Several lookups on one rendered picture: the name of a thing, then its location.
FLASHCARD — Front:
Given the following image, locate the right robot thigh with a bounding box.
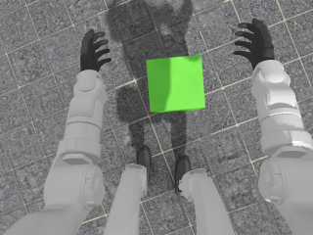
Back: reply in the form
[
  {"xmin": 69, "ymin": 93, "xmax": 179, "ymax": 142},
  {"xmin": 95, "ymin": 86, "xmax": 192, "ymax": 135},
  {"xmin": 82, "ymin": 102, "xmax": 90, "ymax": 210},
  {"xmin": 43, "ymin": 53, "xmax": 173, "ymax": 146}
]
[{"xmin": 185, "ymin": 173, "xmax": 235, "ymax": 235}]

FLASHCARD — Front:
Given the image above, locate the robot left hand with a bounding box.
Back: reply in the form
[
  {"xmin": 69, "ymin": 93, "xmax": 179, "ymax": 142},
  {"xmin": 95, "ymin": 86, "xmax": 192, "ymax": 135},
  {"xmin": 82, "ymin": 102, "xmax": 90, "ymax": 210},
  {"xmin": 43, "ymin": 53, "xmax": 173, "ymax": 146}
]
[{"xmin": 80, "ymin": 28, "xmax": 112, "ymax": 72}]

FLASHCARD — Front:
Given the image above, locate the robot right hand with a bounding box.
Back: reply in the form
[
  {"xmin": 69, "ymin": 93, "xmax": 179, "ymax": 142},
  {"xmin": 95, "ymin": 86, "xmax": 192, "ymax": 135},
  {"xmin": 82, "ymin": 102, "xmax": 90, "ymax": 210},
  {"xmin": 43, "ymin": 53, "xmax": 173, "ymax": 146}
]
[{"xmin": 233, "ymin": 18, "xmax": 275, "ymax": 70}]

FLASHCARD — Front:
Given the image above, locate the right robot upper arm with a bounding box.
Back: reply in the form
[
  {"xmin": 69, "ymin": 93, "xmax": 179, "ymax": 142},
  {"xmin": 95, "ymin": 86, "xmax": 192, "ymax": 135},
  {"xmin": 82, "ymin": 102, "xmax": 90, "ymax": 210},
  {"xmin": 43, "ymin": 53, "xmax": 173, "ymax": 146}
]
[{"xmin": 258, "ymin": 157, "xmax": 313, "ymax": 235}]

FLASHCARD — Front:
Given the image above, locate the left robot forearm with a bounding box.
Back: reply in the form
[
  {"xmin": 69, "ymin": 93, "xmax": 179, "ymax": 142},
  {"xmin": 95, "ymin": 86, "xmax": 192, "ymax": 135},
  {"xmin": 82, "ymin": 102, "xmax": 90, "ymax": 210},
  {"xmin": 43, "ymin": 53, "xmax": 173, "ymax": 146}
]
[{"xmin": 43, "ymin": 70, "xmax": 108, "ymax": 203}]

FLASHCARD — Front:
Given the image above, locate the robot right shin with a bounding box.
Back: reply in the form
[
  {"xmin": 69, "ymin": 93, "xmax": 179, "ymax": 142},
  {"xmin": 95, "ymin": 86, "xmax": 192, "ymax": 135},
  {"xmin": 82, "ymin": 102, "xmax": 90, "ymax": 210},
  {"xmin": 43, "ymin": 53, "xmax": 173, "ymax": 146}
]
[{"xmin": 178, "ymin": 168, "xmax": 213, "ymax": 197}]

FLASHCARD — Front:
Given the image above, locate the right robot forearm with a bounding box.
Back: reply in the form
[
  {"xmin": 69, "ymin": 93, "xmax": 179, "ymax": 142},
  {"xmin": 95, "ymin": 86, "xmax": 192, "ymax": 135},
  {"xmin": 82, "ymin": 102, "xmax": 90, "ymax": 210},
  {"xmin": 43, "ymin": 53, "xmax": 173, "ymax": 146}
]
[{"xmin": 250, "ymin": 60, "xmax": 313, "ymax": 160}]

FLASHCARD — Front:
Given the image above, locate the left robot upper arm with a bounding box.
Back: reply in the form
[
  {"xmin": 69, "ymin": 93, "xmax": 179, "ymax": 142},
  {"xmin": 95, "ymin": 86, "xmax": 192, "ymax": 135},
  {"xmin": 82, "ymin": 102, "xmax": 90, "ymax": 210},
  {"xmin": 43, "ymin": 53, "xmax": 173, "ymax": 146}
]
[{"xmin": 2, "ymin": 164, "xmax": 106, "ymax": 235}]

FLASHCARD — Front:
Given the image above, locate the carton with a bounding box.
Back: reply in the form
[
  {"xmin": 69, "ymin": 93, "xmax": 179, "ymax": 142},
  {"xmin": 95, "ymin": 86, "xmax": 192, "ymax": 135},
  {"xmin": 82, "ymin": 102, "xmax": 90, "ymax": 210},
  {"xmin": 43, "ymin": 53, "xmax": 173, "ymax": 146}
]
[{"xmin": 146, "ymin": 55, "xmax": 205, "ymax": 114}]

